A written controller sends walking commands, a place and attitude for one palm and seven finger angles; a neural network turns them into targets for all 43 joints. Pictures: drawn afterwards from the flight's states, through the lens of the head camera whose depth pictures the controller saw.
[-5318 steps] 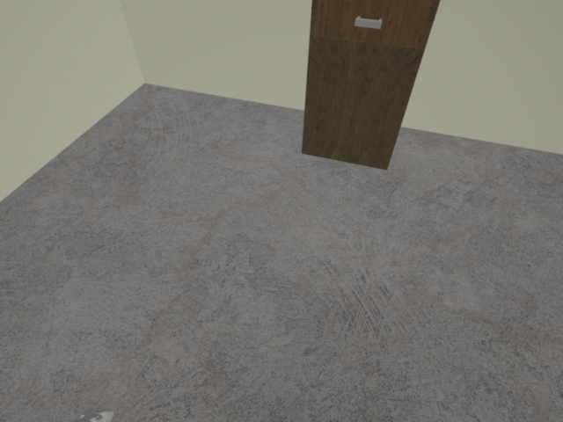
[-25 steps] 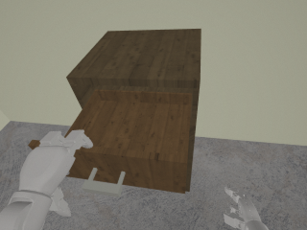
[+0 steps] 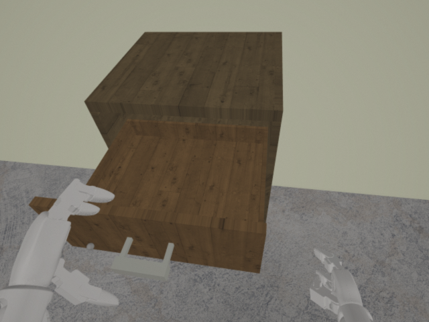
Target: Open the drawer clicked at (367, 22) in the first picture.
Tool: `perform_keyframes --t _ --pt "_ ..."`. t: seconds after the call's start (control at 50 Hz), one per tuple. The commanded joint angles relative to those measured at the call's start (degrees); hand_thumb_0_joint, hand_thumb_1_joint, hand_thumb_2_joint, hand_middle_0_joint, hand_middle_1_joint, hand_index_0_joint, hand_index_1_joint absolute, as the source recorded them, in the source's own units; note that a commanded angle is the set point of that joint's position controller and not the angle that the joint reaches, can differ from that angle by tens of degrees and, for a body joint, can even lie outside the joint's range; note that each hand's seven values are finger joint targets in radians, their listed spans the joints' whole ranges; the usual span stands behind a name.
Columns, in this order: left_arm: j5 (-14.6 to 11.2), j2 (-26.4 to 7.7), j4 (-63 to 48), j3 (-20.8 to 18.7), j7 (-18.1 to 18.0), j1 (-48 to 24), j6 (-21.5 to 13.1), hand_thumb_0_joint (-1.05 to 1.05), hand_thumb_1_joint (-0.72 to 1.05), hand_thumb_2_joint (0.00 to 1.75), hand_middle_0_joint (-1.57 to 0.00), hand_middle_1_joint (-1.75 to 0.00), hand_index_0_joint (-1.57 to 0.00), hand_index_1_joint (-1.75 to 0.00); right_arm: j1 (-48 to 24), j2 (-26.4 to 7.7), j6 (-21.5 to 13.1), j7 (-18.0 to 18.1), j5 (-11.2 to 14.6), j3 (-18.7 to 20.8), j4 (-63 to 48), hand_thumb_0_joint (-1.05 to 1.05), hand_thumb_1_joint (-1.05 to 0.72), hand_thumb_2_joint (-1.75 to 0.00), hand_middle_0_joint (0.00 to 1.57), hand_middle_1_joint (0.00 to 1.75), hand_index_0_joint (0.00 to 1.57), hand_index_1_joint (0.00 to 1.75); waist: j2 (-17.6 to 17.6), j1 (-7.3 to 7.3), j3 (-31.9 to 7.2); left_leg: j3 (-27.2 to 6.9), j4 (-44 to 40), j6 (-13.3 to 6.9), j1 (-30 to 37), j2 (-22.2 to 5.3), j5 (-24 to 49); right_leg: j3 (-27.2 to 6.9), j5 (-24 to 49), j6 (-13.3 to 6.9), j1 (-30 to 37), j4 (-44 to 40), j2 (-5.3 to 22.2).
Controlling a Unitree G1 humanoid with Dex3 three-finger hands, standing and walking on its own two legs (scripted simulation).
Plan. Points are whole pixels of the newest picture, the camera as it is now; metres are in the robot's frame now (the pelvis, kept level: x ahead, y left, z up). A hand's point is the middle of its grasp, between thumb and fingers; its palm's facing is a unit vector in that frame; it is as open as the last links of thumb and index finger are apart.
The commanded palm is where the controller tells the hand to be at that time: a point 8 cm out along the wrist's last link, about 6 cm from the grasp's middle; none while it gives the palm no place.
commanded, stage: draw the hand back to the body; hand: left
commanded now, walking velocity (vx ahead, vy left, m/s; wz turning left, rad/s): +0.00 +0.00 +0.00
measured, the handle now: (145, 256) +0.23 +0.18 -0.01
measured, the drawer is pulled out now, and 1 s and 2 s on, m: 0.29 0.29 0.29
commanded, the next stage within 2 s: step back with the hand held close in 0.90 s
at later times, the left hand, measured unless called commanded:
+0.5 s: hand (77, 225) +0.20 +0.22 +0.16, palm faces +0.35 -0.83 -0.43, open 10.4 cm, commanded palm +0.15 +0.27 +0.18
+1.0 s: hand (73, 236) +0.19 +0.22 +0.16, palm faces +0.40 -0.82 -0.42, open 7.5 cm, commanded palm +0.14 +0.26 +0.18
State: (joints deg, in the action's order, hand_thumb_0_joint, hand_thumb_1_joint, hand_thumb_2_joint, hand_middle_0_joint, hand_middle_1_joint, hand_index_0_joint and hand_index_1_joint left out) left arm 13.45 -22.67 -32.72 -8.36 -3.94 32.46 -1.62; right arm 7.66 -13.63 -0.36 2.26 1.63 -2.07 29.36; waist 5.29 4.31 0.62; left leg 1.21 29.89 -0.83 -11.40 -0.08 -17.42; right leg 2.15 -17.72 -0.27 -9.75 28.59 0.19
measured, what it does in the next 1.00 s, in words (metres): stands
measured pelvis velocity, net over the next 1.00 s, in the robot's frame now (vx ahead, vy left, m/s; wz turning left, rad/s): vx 0.01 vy -0.02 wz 0.02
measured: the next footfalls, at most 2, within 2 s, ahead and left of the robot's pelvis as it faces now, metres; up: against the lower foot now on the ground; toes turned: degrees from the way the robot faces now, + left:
none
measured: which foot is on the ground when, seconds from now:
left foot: down 0.00-1.00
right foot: down 0.00-1.00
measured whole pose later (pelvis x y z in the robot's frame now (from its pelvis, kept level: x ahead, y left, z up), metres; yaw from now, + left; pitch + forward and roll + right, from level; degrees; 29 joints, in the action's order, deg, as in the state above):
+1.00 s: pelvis +0.01 -0.02 +0.00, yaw +1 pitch -2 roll +0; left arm -3.2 -18.9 -28.6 -15.4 -6.5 32.2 -3.9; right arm 9.6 -12.2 -5.5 4.5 1.2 -1.4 35.7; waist 3.8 3.6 -0.1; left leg -0.1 25.7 0.7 -7.3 -1.0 -16.1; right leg 3.5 -16.8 -1.6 -5.2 24.3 -0.9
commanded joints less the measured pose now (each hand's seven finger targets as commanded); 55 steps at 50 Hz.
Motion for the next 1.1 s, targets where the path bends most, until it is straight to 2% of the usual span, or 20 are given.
perform_keyframes --t 0.0,0.02,0.04,0.1,0.16,0.24,0.3,0.36,0.44,0.5,0.52,0.6,0.68,0.88,0.92,0.98,1.0,1.02,1.04,1.08 --pt "-14.2 -5.3 -16.1 -9.0 -4.5 -6.2 -6.9 0.0 -0.29 0.39 -0.29 -1.07 -0.29 -1.07 -3.7 -3.3 -9.5 3.4 -1.3 1.5 -7.5 0.0 -0.9 -0.9 0.2 0.3 0.2 0.3 -3.7 -1.29 -7.3 -1.3 -5.1 -0.7 7.3 -2.7 15.2 0.9 13.3 -0.5 1.1 -5.2 1.9" --pt "-14.5 -6.3 -14.1 -10.8 -4.9 -5.7 -6.7 0.0 -0.26 0.4 -0.28 -1.04 -0.28 -1.04 -4.3 -3.4 -10.0 3.5 -1.5 1.4 -5.9 0.0 -0.9 -0.9 0.2 0.3 0.2 0.3 -1.2 -0.95 -4.8 -1.5 -5.2 -0.3 5.9 -2.6 14.4 0.5 12.7 -0.9 0.9 -5.9 1.8" --pt "-14.7 -3.7 -14.2 -8.4 -4.6 -5.8 -7.0 0.0 -0.22 0.42 -0.28 -1.02 -0.28 -1.02 -3.6 -2.8 -10.6 3.5 -1.4 1.0 -6.1 0.0 -0.9 -0.9 0.2 0.3 0.2 0.3 0.2 -1.24 -3.9 -1.4 -5.5 -0.1 5.7 -2.5 15.1 0.7 13.2 -1.0 0.8 -6.0 2.1" --pt "-15.1 -2.6 -13.4 -8.1 -4.1 -4.9 -7.3 0.0 -0.12 0.47 -0.27 -0.95 -0.27 -0.95 -3.7 -3.0 -11.4 3.0 -1.6 1.2 -5.3 0.0 -0.9 -0.9 0.2 0.3 0.2 0.3 1.7 -0.97 -3.4 -1.5 -5.7 0.1 5.7 -2.8 19.3 1.1 16.9 -1.2 1.9 -5.7 2.2" --pt "-15.8 -2.5 -11.5 -9.2 -3.5 -2.7 -7.1 0.0 -0.01 0.51 -0.26 -0.88 -0.26 -0.88 -4.2 -3.1 -11.1 2.6 -1.5 1.6 -4.6 0.0 -0.9 -0.9 0.2 0.3 0.2 0.3 -1.8 -0.79 -4.0 -1.5 -5.4 0.1 5.4 -3.2 21.5 1.3 19.6 -1.0 3.0 -5.8 2.0" --pt "-16.0 -3.1 -12.6 -10.1 -3.0 -2.1 -7.1 0.0 0.13 0.57 -0.25 -0.8 -0.25 -0.8 -4.4 -3.4 -10.7 2.1 -1.3 2.0 -4.2 0.0 -0.9 -0.9 0.2 0.3 0.2 0.3 -0.3 -0.84 -5.8 -1.6 -5.2 0.3 6.0 -3.3 25.4 1.5 22.1 -0.9 4.0 -5.4 2.0" --pt "-16.1 -3.9 -12.2 -11.5 -3.0 -0.6 -6.9 0.0 0.23 0.62 -0.25 -0.73 -0.25 -0.73 -4.4 -3.4 -10.2 2.0 -1.2 2.5 -4.0 0.0 -0.9 -0.9 0.2 0.3 0.2 0.3 -3.0 -0.71 -7.4 -1.5 -4.5 0.1 7.0 -3.4 28.2 1.7 24.8 -0.6 4.3 -5.3 2.0" --pt "-16.2 -4.3 -11.1 -12.6 -3.2 0.3 -6.6 0.0 0.34 0.66 -0.24 -0.66 -0.24 -0.66 -4.4 -3.4 -9.5 2.2 -1.0 2.7 -3.5 0.0 -0.9 -0.9 0.2 0.3 0.2 0.3 -2.8 -0.83 -7.8 -1.2 -4.4 0.2 7.3 -3.5 28.6 1.6 25.4 -0.4 4.2 -5.3 2.0" --pt "-16.3 -4.9 -10.8 -13.3 -3.4 -2.1 -6.5 0.0 0.48 0.72 -0.23 -0.57 -0.23 -0.57 -4.8 -3.8 -8.9 2.6 -0.8 2.8 -3.4 0.0 -0.9 -0.9 0.2 0.3 0.2 0.3 -1.3 -1.13 -6.3 -1.2 -5.1 0.2 7.0 -3.1 25.2 1.5 22.6 -0.5 3.2 -6.1 2.0" --pt "-16.6 -4.8 -8.8 -13.6 -3.6 -1.9 -6.2 0.0 0.58 0.76 -0.22 -0.5 -0.22 -0.5 -5.0 -3.8 -8.4 2.8 -0.7 2.9 -3.5 0.0 -0.9 -0.9 0.2 0.3 0.2 0.3 -3.4 -1.1 -5.5 -1.0 -5.5 0.1 7.0 -3.1 22.4 1.4 21.1 -0.4 2.6 -6.6 2.0" --pt "-16.6 -5.6 -10.1 -14.1 -3.7 -3.1 -6.3 0.0 0.62 0.78 -0.22 -0.48 -0.22 -0.48 -5.4 -4.2 -8.4 2.9 -0.7 2.9 -3.5 0.0 -0.9 -0.9 0.2 0.3 0.2 0.3 -1.7 -1.15 -6.2 -1.2 -5.7 0.1 7.3 -2.9 22.1 1.3 20.6 -0.6 2.9 -6.8 1.9" --pt "-16.7 -5.3 -8.7 -14.1 -3.7 -3.1 -6.0 0.0 0.76 0.84 -0.21 -0.39 -0.21 -0.39 -5.3 -3.9 -8.3 2.9 -0.7 2.8 -3.6 0.0 -0.9 -0.9 0.2 0.3 0.2 0.3 -3.4 -1.02 -5.7 -1.2 -5.9 0.0 6.9 -2.8 21.7 1.4 20.7 -0.4 2.9 -6.8 2.0" --pt "-16.8 -5.0 -8.8 -13.5 -3.7 -3.2 -5.8 0.0 0.9 0.9 -0.2 -0.3 -0.2 -0.3 -5.6 -4.0 -8.5 2.9 -0.8 2.8 -3.5 0.0 -0.9 -0.9 0.2 0.3 0.2 0.3 -2.4 -1.06 -5.6 -1.0 -5.7 -0.2 7.3 -2.7 21.0 1.0 21.0 -0.4 2.8 -7.1 2.1" --pt "-16.9 -5.4 -8.0 -14.0 -3.6 -3.1 -6.1 0.0 0.9 0.9 -0.2 -0.3 -0.2 -0.3 -6.0 -3.8 -8.2 2.8 -0.6 2.8 -3.3 0.0 -0.9 -0.9 0.2 0.3 0.2 0.3 -2.6 -0.97 -4.8 -0.9 -6.0 -0.2 6.9 -2.7 18.9 0.8 19.4 -0.3 2.5 -7.7 2.1" --pt "-16.9 -6.2 -8.7 -14.6 -3.8 -4.2 -6.2 0.0 0.9 0.9 -0.2 -0.3 -0.2 -0.3 -6.4 -3.9 -8.4 3.0 -0.7 2.8 -3.1 0.0 -0.9 -0.9 0.2 0.3 0.2 0.3 -0.5 -1.0 -4.3 -0.9 -6.1 -0.1 6.8 -2.4 17.8 0.5 18.1 -0.5 2.2 -8.3 2.1" --pt "-17.0 -5.2 -7.2 -14.0 -3.8 -2.6 -6.2 0.0 0.9 0.9 -0.2 -0.3 -0.2 -0.3 -6.1 -3.7 -8.4 2.9 -0.7 2.9 -3.1 0.0 -0.9 -0.9 0.2 0.3 0.2 0.3 -3.8 -0.95 -4.2 -1.0 -6.2 -0.3 6.7 -2.6 17.6 0.7 18.2 -0.3 2.1 -8.1 2.1" --pt "-17.3 -13.5 -13.3 -22.6 -4.0 -12.1 -9.1 0.0 0.9 0.9 -0.2 -0.3 -0.2 -0.3 -2.9 -5.3 -7.3 2.5 0.0 2.9 -5.1 0.0 -0.9 -0.9 0.2 0.3 0.2 0.3 -3.6 -3.66 1.7 -2.3 -3.6 -1.5 2.0 -2.8 12.5 -6.2 20.6 -0.6 -4.5 -11.7 5.1" --pt "-16.9 -14.3 -12.0 -23.6 -3.9 -13.0 -10.5 0.0 0.9 0.9 -0.2 -0.3 -0.2 -0.3 -2.3 -4.6 -6.9 2.5 -0.1 2.9 -3.8 0.0 -0.9 -0.9 0.2 0.3 0.2 0.3 -4.1 -3.95 1.0 -3.1 -2.7 -1.1 1.9 -2.5 9.1 -7.0 19.4 -1.3 -5.3 -12.2 7.0" --pt "-16.7 -8.7 -7.0 -19.4 -3.4 -6.1 -10.4 0.0 0.9 0.9 -0.2 -0.3 -0.2 -0.3 -3.1 -4.3 -6.6 2.5 -0.2 3.0 -3.4 0.0 -0.9 -0.9 0.2 0.3 0.2 0.3 -6.8 -4.29 0.5 -3.2 -1.8 -1.2 2.5 -2.4 9.7 -6.4 20.0 -1.4 -6.1 -11.6 7.5" --pt "-16.5 -5.5 -6.0 -16.6 -2.9 -0.3 -10.4 0.0 0.9 0.9 -0.2 -0.3 -0.2 -0.3 -4.0 -5.1 -5.6 2.2 -0.2 3.4 -4.7 0.0 -0.9 -0.9 0.2 0.3 0.2 0.3 -5.4 -4.19 -3.8 -3.0 -2.2 -1.6 3.1 -3.0 13.9 -4.9 22.2 -0.9 -3.8 -8.9 7.4"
